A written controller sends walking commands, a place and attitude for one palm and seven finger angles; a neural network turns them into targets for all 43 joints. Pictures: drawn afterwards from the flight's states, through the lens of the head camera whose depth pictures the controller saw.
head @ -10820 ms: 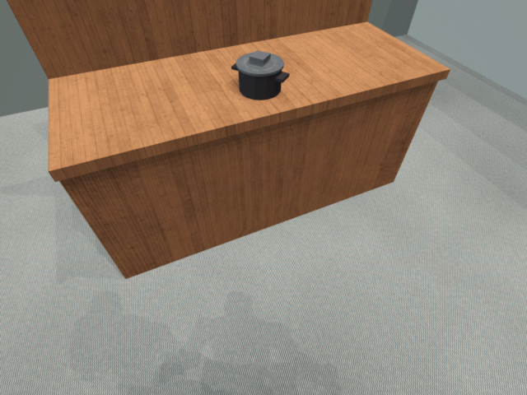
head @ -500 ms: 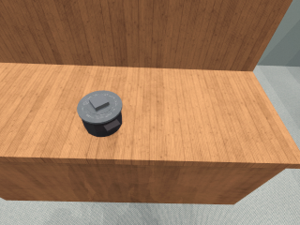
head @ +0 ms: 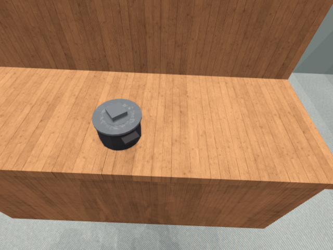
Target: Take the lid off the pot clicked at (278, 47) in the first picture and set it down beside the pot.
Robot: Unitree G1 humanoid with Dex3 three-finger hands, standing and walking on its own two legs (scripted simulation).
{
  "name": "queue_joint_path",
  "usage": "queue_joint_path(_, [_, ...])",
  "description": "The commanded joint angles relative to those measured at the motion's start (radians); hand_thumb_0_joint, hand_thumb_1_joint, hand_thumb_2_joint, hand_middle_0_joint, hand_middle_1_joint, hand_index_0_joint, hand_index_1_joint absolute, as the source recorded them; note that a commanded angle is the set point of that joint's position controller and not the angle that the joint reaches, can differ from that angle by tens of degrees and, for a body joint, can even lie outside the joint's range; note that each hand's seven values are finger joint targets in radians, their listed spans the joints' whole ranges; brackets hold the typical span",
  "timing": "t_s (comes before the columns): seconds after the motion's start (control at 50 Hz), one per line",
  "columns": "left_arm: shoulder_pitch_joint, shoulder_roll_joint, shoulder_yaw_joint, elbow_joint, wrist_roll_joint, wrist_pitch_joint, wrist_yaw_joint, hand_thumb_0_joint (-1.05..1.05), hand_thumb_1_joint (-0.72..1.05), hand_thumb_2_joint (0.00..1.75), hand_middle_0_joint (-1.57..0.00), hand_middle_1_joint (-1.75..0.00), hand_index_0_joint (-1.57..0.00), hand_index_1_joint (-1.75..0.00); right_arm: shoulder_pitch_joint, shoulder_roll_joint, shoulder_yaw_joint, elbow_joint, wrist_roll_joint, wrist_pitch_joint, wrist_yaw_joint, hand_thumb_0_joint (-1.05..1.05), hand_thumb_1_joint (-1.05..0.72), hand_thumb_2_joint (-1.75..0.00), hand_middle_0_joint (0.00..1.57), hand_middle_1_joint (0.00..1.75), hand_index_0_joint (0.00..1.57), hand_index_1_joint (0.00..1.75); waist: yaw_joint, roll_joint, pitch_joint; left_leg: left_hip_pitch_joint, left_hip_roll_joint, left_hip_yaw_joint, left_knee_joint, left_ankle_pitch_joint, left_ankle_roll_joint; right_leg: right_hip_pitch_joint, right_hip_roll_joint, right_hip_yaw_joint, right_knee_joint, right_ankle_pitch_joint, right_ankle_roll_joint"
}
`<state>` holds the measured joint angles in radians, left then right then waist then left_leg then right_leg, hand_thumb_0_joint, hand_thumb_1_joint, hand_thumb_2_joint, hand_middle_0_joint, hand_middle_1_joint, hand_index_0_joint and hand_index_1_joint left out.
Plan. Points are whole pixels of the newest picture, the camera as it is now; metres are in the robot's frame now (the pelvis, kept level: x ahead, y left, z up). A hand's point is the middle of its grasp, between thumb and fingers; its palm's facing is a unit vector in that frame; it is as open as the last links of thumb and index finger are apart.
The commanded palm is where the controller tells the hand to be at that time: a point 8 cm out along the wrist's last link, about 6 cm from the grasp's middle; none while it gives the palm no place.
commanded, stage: shuffle to correct the standing spot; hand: left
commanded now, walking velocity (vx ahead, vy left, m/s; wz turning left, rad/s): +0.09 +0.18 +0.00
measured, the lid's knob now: (116, 111) +0.50 +0.21 +0.01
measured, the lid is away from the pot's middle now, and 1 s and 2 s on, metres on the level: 0.00 0.00 0.00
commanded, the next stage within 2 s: come to a stop and stand still in 0.04 s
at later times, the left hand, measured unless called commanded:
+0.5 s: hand out of the picture +0.02 +0.21 -0.18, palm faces +0.01 -0.99 -0.17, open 7.4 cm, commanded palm none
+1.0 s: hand out of the picture -0.02 +0.19 -0.17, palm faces -0.01 -0.97 -0.23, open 7.4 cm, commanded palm none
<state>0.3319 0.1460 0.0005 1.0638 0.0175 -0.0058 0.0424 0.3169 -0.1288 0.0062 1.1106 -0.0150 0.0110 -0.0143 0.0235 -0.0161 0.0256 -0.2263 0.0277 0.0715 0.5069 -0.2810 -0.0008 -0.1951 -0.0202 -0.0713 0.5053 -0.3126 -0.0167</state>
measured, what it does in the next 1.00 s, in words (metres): stands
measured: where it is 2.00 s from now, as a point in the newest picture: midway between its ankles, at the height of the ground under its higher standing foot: outside the picture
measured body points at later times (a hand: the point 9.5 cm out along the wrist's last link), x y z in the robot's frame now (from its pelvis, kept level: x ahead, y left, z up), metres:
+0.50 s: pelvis +0.01 +0.04 +0.00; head +0.03 +0.06 +0.45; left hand +0.02 +0.26 -0.17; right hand +0.02 -0.19 -0.14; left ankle -0.01 +0.12 -0.74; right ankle -0.03 -0.11 -0.74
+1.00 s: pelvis -0.01 +0.01 +0.00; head +0.00 +0.00 +0.45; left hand -0.01 +0.24 -0.15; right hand +0.00 -0.21 -0.17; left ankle -0.01 +0.12 -0.74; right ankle -0.03 -0.11 -0.74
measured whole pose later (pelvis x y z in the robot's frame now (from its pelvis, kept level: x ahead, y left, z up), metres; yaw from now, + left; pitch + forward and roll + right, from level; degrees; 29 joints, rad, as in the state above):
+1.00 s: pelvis -0.01 +0.01 +0.00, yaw -1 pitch +0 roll +1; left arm 0.33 0.15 -0.02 1.07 0.02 -0.01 0.04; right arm 0.31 -0.17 0.01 1.05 -0.01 -0.01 -0.01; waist 0.00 0.02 0.01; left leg -0.23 0.00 0.10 0.50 -0.27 0.03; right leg -0.22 -0.05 -0.04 0.54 -0.31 0.01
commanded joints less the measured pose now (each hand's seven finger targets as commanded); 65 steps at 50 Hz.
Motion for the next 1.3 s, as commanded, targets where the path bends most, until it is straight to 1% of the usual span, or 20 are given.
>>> queue_joint_path(0.0, [0.063, 0.154, 0.038, -0.045, 0.002, -0.007, 0.006, 0.0, 0.9, 0.9, -0.2, -0.3, -0.2, -0.3, 0.062, -0.089, -0.022, -0.054, -0.001, -0.016, -0.006, 0.0, -0.9, -0.9, 0.2, 0.3, 0.2, 0.3, 0.001, -0.045, 0.065, -0.034, 0.034, -0.035, -0.025, 0.066, 0.019, -0.065, -0.186, 0.186, -0.138, 0.089, -0.09])
queue_joint_path(0.12, [0.064, 0.121, 0.037, -0.057, 0.004, -0.002, 0.008, 0.0, 0.9, 0.9, -0.2, -0.3, -0.2, -0.3, 0.065, -0.128, -0.026, -0.075, 0.001, -0.025, -0.01, 0.0, -0.9, -0.9, 0.2, 0.3, 0.2, 0.3, 0.007, 0.077, 0.023, 0.013, 0.101, -0.124, -0.077, 0.22, 0.079, -0.078, -0.11, 0.082, -0.014, 0.086, -0.057])
queue_joint_path(0.18, [0.077, 0.083, 0.016, -0.043, 0.002, -0.003, 0.01, 0.0, 0.9, 0.9, -0.2, -0.3, -0.2, -0.3, 0.059, -0.123, -0.022, -0.072, 0.004, -0.036, -0.017, 0.0, -0.9, -0.9, 0.2, 0.3, 0.2, 0.3, 0.01, 0.055, 0.01, 0.051, 0.124, -0.159, -0.102, 0.363, 0.101, -0.069, -0.083, 0.051, -0.015, 0.108, -0.028])
queue_joint_path(0.26, [0.081, 0.081, 0.001, -0.023, -0.003, -0.01, 0.011, 0.0, 0.9, 0.9, -0.2, -0.3, -0.2, -0.3, 0.067, -0.112, -0.019, -0.042, 0.011, -0.054, -0.023, 0.0, -0.9, -0.9, 0.2, 0.3, 0.2, 0.3, -0.002, 0.0, -0.006, 0.11, 0.118, -0.142, -0.101, 0.56, 0.084, -0.016, -0.093, 0.056, -0.05, 0.243, -0.011])
queue_joint_path(0.3, [0.081, 0.076, 0.0, -0.021, -0.005, -0.01, 0.012, 0.0, 0.9, 0.9, -0.2, -0.3, -0.2, -0.3, 0.066, -0.117, -0.019, -0.029, 0.014, -0.059, -0.025, 0.0, -0.9, -0.9, 0.2, 0.3, 0.2, 0.3, -0.008, 0.017, -0.004, 0.128, 0.116, -0.135, -0.114, 0.593, 0.073, -0.003, -0.096, 0.058, -0.062, 0.248, -0.004])
queue_joint_path(0.34, [0.087, 0.079, -0.002, -0.013, -0.006, -0.009, 0.011, 0.0, 0.9, 0.9, -0.2, -0.3, -0.2, -0.3, 0.06, -0.112, -0.017, -0.016, 0.016, -0.063, -0.026, 0.0, -0.9, -0.9, 0.2, 0.3, 0.2, 0.3, -0.008, 0.051, -0.007, 0.144, 0.116, -0.131, -0.133, 0.592, 0.065, 0.009, -0.097, 0.055, -0.079, 0.232, 0.003])
queue_joint_path(0.44, [0.084, 0.085, -0.001, -0.011, -0.006, -0.005, 0.008, 0.0, 0.9, 0.9, -0.2, -0.3, -0.2, -0.3, 0.046, -0.109, -0.017, -0.001, 0.018, -0.063, -0.026, 0.0, -0.9, -0.9, 0.2, 0.3, 0.2, 0.3, -0.011, 0.059, 0.021, 0.127, 0.11, -0.118, -0.155, 0.514, 0.052, 0.018, -0.101, 0.061, -0.111, 0.236, 0.009])
queue_joint_path(0.52, [0.084, 0.085, -0.002, -0.002, -0.003, -0.007, 0.005, 0.0, 0.9, 0.9, -0.2, -0.3, -0.2, -0.3, 0.046, -0.102, -0.014, 0.007, 0.019, -0.061, -0.022, 0.0, -0.9, -0.9, 0.2, 0.3, 0.2, 0.3, -0.011, 0.06, 0.043, 0.089, 0.099, -0.114, -0.18, 0.344, 0.054, 0.019, -0.105, 0.071, -0.14, 0.197, 0.007])
queue_joint_path(0.56, [0.088, 0.085, -0.004, 0.002, -0.003, -0.01, 0.003, 0.0, 0.9, 0.9, -0.2, -0.3, -0.2, -0.3, 0.048, -0.095, -0.015, 0.009, 0.019, -0.06, -0.02, 0.0, -0.9, -0.9, 0.2, 0.3, 0.2, 0.3, -0.009, 0.027, 0.05, 0.074, 0.097, -0.114, -0.184, 0.282, 0.058, 0.021, -0.105, 0.069, -0.152, 0.191, 0.005])
queue_joint_path(0.58, [0.057, 0.111, -0.007, 0.023, 0.013, -0.02, 0.037, 0.0, 0.9, 0.9, -0.2, -0.3, -0.2, -0.3, -0.016, -0.17, -0.019, -0.07, 0.018, -0.052, -0.015, 0.0, -0.9, -0.9, 0.2, 0.3, 0.2, 0.3, -0.025, 0.14, 0.059, 0.037, 0.115, -0.106, -0.023, 0.645, 0.009, -0.038, -0.111, 0.095, -0.101, 0.316, 0.01])
queue_joint_path(0.6, [0.051, 0.135, 0.002, -0.019, -0.002, -0.022, 0.03, 0.0, 0.9, 0.9, -0.2, -0.3, -0.2, -0.3, 0.027, -0.139, -0.018, -0.086, 0.001, -0.05, -0.011, 0.0, -0.9, -0.9, 0.2, 0.3, 0.2, 0.3, -0.033, 0.184, -0.025, 0.047, 0.095, -0.115, -0.048, 0.446, 0.003, 0.01, -0.099, 0.069, -0.052, 0.124, -0.016])
queue_joint_path(0.62, [0.046, 0.119, -0.001, -0.016, -0.003, -0.016, 0.021, 0.0, 0.9, 0.9, -0.2, -0.3, -0.2, -0.3, 0.041, -0.144, -0.017, -0.095, 0.001, -0.05, -0.012, 0.0, -0.9, -0.9, 0.2, 0.3, 0.2, 0.3, -0.031, 0.191, -0.041, 0.019, 0.111, -0.139, -0.09, 0.334, 0.018, -0.002, -0.067, 0.051, -0.02, 0.033, -0.018])
queue_joint_path(0.66, [0.058, 0.103, -0.002, -0.014, -0.002, -0.011, 0.005, 0.0, 0.9, 0.9, -0.2, -0.3, -0.2, -0.3, 0.026, -0.145, -0.017, -0.121, 0.001, -0.048, -0.014, 0.0, -0.9, -0.9, 0.2, 0.3, 0.2, 0.3, -0.011, 0.161, -0.071, 0.026, 0.121, -0.173, -0.121, 0.243, 0.061, -0.009, -0.047, 0.035, -0.005, 0.018, -0.02])
queue_joint_path(0.72, [0.045, 0.079, -0.01, -0.015, 0.0, -0.01, 0.001, 0.0, 0.9, 0.9, -0.2, -0.3, -0.2, -0.3, 0.021, -0.136, -0.019, -0.137, 0.005, -0.04, -0.011, 0.0, -0.9, -0.9, 0.2, 0.3, 0.2, 0.3, -0.021, 0.015, 0.049, -0.056, 0.095, -0.148, -0.124, 0.051, 0.061, -0.062, -0.069, 0.066, -0.057, 0.024, -0.021])
queue_joint_path(0.78, [0.044, 0.089, -0.007, -0.022, 0.001, -0.01, -0.002, 0.0, 0.9, 0.9, -0.2, -0.3, -0.2, -0.3, 0.026, -0.13, -0.019, -0.132, 0.003, -0.038, -0.006, 0.0, -0.9, -0.9, 0.2, 0.3, 0.2, 0.3, -0.021, 0.002, 0.095, -0.078, 0.081, -0.145, -0.15, -0.039, 0.055, -0.095, -0.074, 0.085, -0.067, -0.001, -0.026])
queue_joint_path(0.84, [0.056, 0.095, -0.008, -0.022, 0.001, -0.015, -0.001, 0.0, 0.9, 0.9, -0.2, -0.3, -0.2, -0.3, 0.034, -0.122, -0.017, -0.121, 0.004, -0.039, -0.003, 0.0, -0.9, -0.9, 0.2, 0.3, 0.2, 0.3, -0.027, -0.034, 0.077, -0.043, 0.069, -0.115, -0.133, -0.026, 0.048, -0.107, -0.084, 0.113, -0.088, 0.001, -0.028])
queue_joint_path(0.9, [0.055, 0.105, -0.006, -0.026, 0.0, -0.017, -0.003, 0.0, 0.9, 0.9, -0.2, -0.3, -0.2, -0.3, 0.039, -0.118, -0.015, -0.109, 0.004, -0.041, -0.003, 0.0, -0.9, -0.9, 0.2, 0.3, 0.2, 0.3, -0.026, -0.017, 0.069, -0.016, 0.064, -0.097, -0.124, 0.008, 0.044, -0.122, -0.09, 0.126, -0.096, 0.006, -0.031])
queue_joint_path(0.96, [0.058, 0.111, -0.006, -0.027, -0.001, -0.021, -0.004, 0.0, 0.9, 0.9, -0.2, -0.3, -0.2, -0.3, 0.043, -0.106, -0.011, -0.094, 0.005, -0.045, -0.004, 0.0, -0.9, -0.9, 0.2, 0.3, 0.2, 0.3, -0.023, -0.044, 0.052, 0.005, 0.069, -0.083, -0.113, 0.07, 0.044, -0.104, -0.093, 0.122, -0.098, 0.068, -0.03])
queue_joint_path(1.02, [0.062, 0.109, -0.006, -0.026, -0.002, -0.021, -0.002, 0.0, 0.9, 0.9, -0.2, -0.3, -0.2, -0.3, 0.038, -0.105, -0.009, -0.083, 0.005, -0.044, -0.005, 0.0, -0.9, -0.9, 0.2, 0.3, 0.2, 0.3, -0.024, -0.007, 0.056, 0.01, 0.067, -0.074, -0.105, 0.079, 0.036, -0.106, -0.1, 0.137, -0.108, 0.082, -0.032])
queue_joint_path(1.28, [0.072, 0.098, -0.004, -0.01, -0.005, -0.029, -0.001, 0.0, 0.9, 0.9, -0.2, -0.3, -0.2, -0.3, 0.039, -0.087, -0.009, -0.027, 0.008, -0.049, -0.015, 0.0, -0.9, -0.9, 0.2, 0.3, 0.2, 0.3, -0.018, 0.02, 0.019, 0.051, 0.082, -0.067, -0.088, 0.205, 0.028, -0.041, -0.102, 0.125, -0.104, 0.282, -0.036])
